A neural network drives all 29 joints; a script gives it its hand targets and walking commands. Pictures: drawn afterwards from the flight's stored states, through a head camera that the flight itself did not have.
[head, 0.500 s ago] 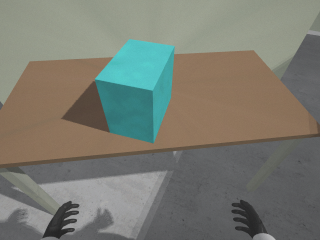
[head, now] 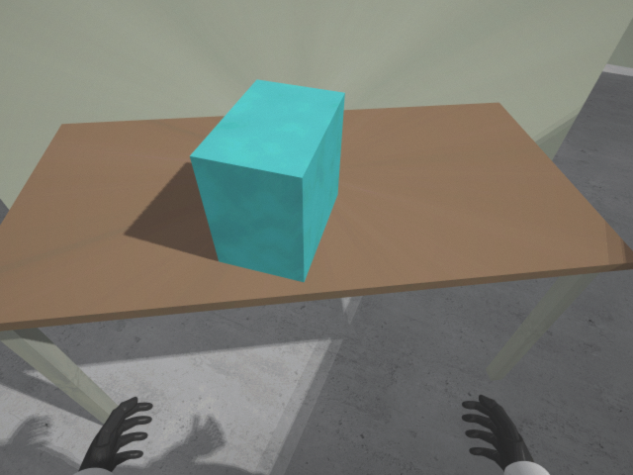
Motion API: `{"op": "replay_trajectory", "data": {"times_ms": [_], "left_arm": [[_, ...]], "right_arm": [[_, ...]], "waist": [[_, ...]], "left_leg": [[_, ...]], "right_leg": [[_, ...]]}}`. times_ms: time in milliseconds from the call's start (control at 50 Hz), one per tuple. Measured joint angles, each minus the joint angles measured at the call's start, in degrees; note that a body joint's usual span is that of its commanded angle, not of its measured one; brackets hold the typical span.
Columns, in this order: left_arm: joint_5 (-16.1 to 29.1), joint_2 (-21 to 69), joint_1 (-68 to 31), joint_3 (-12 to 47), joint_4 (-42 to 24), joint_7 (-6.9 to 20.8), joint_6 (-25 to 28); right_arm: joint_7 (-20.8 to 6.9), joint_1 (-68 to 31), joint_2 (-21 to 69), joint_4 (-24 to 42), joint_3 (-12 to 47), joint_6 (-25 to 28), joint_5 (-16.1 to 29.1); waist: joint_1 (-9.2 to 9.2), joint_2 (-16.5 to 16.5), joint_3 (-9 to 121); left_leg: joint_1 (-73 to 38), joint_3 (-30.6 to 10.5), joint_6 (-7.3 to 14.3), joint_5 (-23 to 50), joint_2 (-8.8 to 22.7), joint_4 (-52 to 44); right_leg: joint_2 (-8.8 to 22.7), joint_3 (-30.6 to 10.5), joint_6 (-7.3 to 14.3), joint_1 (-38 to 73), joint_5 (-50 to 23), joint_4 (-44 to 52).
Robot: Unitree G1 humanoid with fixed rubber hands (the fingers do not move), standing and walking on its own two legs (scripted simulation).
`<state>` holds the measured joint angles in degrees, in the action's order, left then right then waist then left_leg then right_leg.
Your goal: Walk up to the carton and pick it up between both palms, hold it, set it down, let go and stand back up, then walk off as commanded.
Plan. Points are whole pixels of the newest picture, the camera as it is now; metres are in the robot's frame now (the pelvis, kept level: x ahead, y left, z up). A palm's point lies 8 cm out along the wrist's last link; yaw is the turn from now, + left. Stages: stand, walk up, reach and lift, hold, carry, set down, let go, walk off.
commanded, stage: walk up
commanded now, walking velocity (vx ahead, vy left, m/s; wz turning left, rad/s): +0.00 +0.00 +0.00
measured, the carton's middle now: (280, 179) +0.62 +0.07 +0.01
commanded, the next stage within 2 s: none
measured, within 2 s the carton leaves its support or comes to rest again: neither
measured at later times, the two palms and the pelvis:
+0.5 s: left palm (21, 455) +0.18 +0.39 -0.08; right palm (494, 450) +0.16 -0.22 -0.06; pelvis +0.06 +0.07 +0.00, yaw +2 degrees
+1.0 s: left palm (52, 425) +0.21 +0.37 -0.09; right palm (489, 425) +0.20 -0.23 -0.09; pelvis +0.11 +0.05 -0.01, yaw +6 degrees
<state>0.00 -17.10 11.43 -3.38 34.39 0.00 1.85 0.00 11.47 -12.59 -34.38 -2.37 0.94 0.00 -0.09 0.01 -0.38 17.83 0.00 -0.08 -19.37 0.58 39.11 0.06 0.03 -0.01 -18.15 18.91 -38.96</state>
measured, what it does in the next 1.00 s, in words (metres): walks ahead: right foot, then left foot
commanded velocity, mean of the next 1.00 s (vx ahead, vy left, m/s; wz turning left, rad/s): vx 0.00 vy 0.00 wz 0.00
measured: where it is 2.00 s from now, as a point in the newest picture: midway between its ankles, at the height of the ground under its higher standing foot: outside the picture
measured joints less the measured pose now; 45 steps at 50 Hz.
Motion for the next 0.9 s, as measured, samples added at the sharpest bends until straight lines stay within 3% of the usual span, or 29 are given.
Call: {"op": "replay_trajectory", "data": {"times_ms": [100, 200, 300, 360, 440, 560, 700, 740, 760, 820, 900], "left_arm": [[0.00, -0.09, 0.25, -0.04, -0.01, 0.12, 0.32], [0.00, -0.59, 2.66, -0.77, 0.00, 0.23, 1.15], [0.00, -2.97, 4.69, -1.81, 0.00, 0.23, 1.36], [0.00, -4.32, 4.66, -2.70, 0.07, 0.38, 0.62], [0.00, -5.38, 4.67, -2.94, 0.01, 0.50, 0.05], [-0.01, -6.13, 4.61, -2.22, 0.00, 0.60, -0.22], [0.00, -6.13, 1.36, 0.78, -0.06, 0.60, -1.13], [0.00, -6.07, 0.82, 0.86, -0.03, 0.51, -1.05], [0.00, -6.05, 0.42, 0.84, -0.01, 0.35, -1.02], [0.00, -5.99, 0.34, 0.78, 0.00, -0.02, -1.55], [0.00, -6.01, 0.29, -0.13, 0.00, -0.02, -2.92]], "right_arm": [[-0.22, 0.14, -0.33, 0.00, -0.17, 0.08, 0.00], [-1.36, 0.85, -2.43, -0.01, -1.68, 0.08, 0.00], [-1.72, 1.10, -4.76, 0.03, -3.08, 0.61, 0.00], [-1.73, 1.95, -5.05, -0.02, -3.04, 1.71, 0.00], [-1.32, 5.11, -5.03, -0.01, -3.03, 1.98, 0.00], [0.10, 9.98, -5.02, -0.01, -3.02, 2.10, 0.00], [0.85, 12.82, -5.01, 0.02, -2.99, 1.40, 0.00], [0.85, 12.76, -5.01, -0.02, -2.98, 1.34, 0.00], [0.84, 12.52, -5.00, -0.04, -2.80, 1.34, -0.01], [0.90, 12.31, -5.02, -0.04, -2.27, 0.72, -0.01], [0.92, 12.27, -5.04, 0.02, -2.29, 0.27, 0.00]], "waist": [[0.00, 0.00, 0.03], [0.79, 0.01, -0.32], [1.31, -0.05, -0.34], [1.08, 0.48, -1.03], [-0.12, 0.83, -0.87], [-3.28, 2.06, -0.80], [-5.89, 3.10, -0.66], [-5.23, 2.74, -1.06], [-4.49, 2.34, -2.17], [-1.60, 2.26, -3.93], [1.12, 2.21, -3.95]], "left_leg": [[-0.05, 0.01, 0.02, -0.07, -0.10, 0.00], [-0.05, 0.01, 0.03, -5.09, -0.40, 3.69], [-0.03, -0.04, 0.15, -5.50, 0.90, 2.17], [-0.25, 0.27, 0.98, -1.10, 0.00, 2.17], [-0.26, 0.28, 1.96, -3.12, 0.12, 1.67], [-1.43, 0.33, 2.05, -4.98, -0.13, 1.48], [-4.16, 0.41, 1.76, -7.54, -2.59, 1.47], [-4.54, 0.33, 1.33, -8.62, -3.00, 3.04], [-4.11, 0.35, 1.24, -8.42, -2.69, 6.09], [-2.52, 0.35, 1.22, -14.08, -2.79, 15.88], [-2.44, 0.28, 1.22, -14.87, -1.89, 16.08]], "right_leg": [[0.06, 0.00, 0.48, 0.12, 0.17, 0.07], [1.37, -0.04, 1.64, 2.22, 1.06, 1.28], [3.53, 0.50, 0.53, 3.79, 2.35, 1.63], [3.76, -0.01, 0.65, 1.43, 7.11, -6.75], [2.15, -0.36, 0.69, -7.43, 9.54, -19.65], [2.46, -0.40, 0.56, -15.75, 8.21, -20.69], [2.47, 0.31, 1.12, -13.87, -2.83, -4.52], [2.34, 0.42, 2.26, -11.19, -10.73, 0.01], [2.18, 0.64, 2.02, -10.61, -11.20, -1.04], [2.20, 0.69, 1.89, -7.52, -7.26, -2.33], [2.24, 1.18, 2.40, -5.52, -6.15, -2.33]]}}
